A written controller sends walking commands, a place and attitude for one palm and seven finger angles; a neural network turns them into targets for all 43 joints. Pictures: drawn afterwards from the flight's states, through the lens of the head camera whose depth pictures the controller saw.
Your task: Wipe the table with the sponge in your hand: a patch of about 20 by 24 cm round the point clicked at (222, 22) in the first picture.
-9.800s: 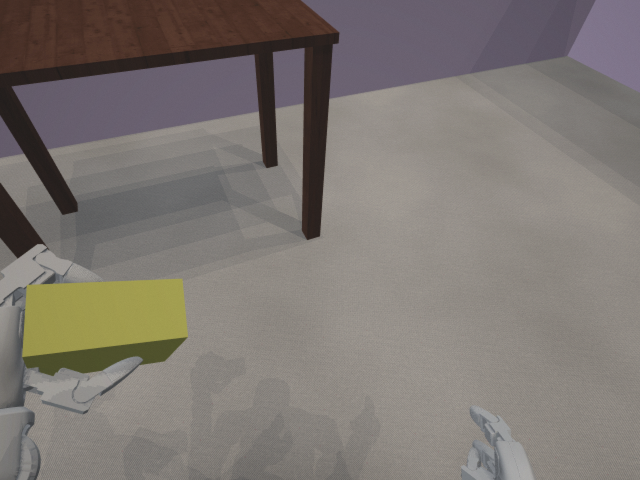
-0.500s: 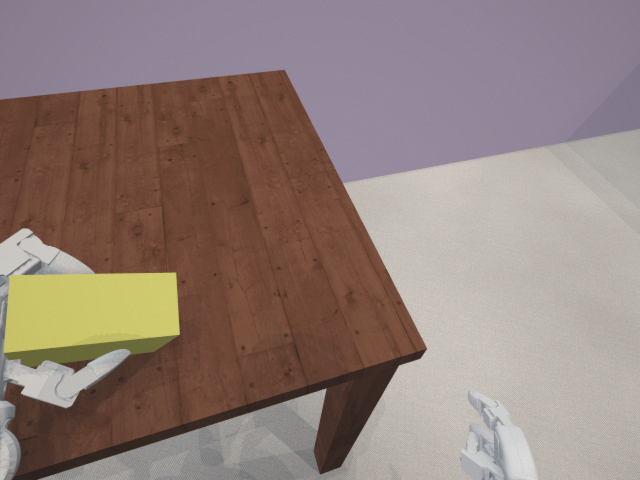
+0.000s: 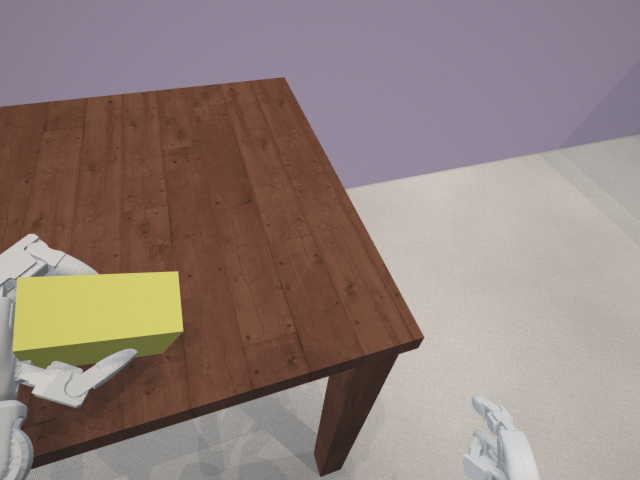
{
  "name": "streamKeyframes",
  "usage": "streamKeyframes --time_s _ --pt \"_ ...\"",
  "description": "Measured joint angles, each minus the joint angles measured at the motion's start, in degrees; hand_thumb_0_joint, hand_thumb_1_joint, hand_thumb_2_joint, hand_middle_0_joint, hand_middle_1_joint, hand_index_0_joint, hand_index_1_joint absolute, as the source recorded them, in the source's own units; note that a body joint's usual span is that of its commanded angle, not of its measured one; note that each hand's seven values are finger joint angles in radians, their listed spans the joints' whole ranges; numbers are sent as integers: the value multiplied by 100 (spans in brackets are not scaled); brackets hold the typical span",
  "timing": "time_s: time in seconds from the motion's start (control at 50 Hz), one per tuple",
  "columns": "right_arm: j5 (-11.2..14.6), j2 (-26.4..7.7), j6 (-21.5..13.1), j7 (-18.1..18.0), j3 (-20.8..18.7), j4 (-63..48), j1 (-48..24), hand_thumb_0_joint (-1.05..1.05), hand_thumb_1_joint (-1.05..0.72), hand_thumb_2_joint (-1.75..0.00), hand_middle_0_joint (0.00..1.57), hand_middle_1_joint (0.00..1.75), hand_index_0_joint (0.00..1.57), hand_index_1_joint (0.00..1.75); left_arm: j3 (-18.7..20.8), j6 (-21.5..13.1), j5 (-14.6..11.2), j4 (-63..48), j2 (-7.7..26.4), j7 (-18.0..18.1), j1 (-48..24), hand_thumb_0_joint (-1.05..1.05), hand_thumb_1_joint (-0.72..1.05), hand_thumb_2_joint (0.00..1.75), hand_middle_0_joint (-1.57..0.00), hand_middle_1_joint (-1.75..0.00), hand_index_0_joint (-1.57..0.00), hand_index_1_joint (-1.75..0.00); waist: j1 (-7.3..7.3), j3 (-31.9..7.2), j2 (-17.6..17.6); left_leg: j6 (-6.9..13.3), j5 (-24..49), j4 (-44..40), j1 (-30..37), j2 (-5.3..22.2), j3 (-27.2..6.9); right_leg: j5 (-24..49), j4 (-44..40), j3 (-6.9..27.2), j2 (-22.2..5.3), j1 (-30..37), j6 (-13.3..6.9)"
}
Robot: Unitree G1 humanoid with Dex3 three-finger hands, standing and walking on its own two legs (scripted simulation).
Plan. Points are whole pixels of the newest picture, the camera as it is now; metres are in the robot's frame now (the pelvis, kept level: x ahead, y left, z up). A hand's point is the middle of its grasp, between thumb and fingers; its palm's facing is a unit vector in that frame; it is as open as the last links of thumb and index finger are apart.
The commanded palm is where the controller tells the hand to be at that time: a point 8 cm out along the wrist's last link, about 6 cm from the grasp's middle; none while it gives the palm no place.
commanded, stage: shuffle to correct the standing spot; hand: left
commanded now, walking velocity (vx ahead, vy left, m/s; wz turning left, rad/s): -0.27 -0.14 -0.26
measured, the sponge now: (125, 320) +0.23 +0.21 +0.14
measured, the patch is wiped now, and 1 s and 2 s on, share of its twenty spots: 0.00 0.00 0.00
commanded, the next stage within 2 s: come to a stop and stand still in 0.74 s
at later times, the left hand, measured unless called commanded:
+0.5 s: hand (123, 357) +0.19 +0.19 +0.16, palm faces +0.28 -0.88 -0.39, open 10.0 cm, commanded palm +0.14 +0.24 +0.17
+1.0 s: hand (145, 411) +0.15 +0.16 +0.14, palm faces +0.27 -0.89 -0.36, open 10.0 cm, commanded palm +0.11 +0.21 +0.17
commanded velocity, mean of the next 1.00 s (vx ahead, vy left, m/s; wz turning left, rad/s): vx -0.10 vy -0.12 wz -0.03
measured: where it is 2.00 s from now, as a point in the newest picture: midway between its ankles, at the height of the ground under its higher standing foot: outside the picture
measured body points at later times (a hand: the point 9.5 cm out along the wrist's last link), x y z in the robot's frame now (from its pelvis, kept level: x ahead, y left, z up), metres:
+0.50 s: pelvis -0.05 -0.03 -0.01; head +0.00 -0.02 +0.44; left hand +0.17 +0.24 +0.18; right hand +0.10 -0.27 -0.10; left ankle -0.03 +0.08 -0.74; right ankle -0.02 -0.12 -0.74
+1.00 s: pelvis -0.07 -0.06 -0.01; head -0.05 -0.04 +0.44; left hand +0.13 +0.21 +0.16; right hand +0.07 -0.31 -0.09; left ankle -0.08 +0.05 -0.75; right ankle -0.04 -0.15 -0.74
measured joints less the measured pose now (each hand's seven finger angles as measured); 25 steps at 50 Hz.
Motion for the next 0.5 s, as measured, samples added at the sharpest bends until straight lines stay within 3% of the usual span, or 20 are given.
streamKeyframes --time_s 0.16,0.26,0.34,0.4,0.5 --pt "13 117 -37 -25 10 -99 -49 1 -91 -90 20 30 21 30 125 11 -20 -102 104 -21 -75 -1 -48 102 -73 -137 -75 -136 129 164 -109 14 107 -35 -81 -34 166 -4 297 141 -38 -283 38" --pt "-69 255 -151 66 29 -185 -208 1 -91 -90 20 30 21 30 298 31 9 -184 115 -27 -226 -1 -48 102 -73 -137 -75 -136 269 407 -158 -25 124 97 -202 32 419 -388 850 -142 -144 -601 10" --pt "-75 244 -194 172 41 -195 -251 1 -91 -90 20 30 21 30 162 66 62 -286 7 -81 -297 -1 -48 102 -73 -137 -75 -136 177 579 128 -126 53 424 -384 286 327 96 572 -411 2 -522 -112" --pt "-33 234 -138 199 48 -202 -176 1 -91 -90 20 30 21 30 96 47 -2 -434 6 -126 -109 -1 -48 102 -73 -137 -75 -136 79 503 216 -209 -73 665 -618 437 245 120 541 -486 152 -632 -245" --pt "-31 107 11 100 -39 -104 90 1 -91 -90 20 30 21 30 186 122 -163 -680 40 -26 368 -1 -48 102 -73 -137 -75 -136 -40 167 80 -248 -607 1165 -774 362 126 123 612 -429 207 -914 -339"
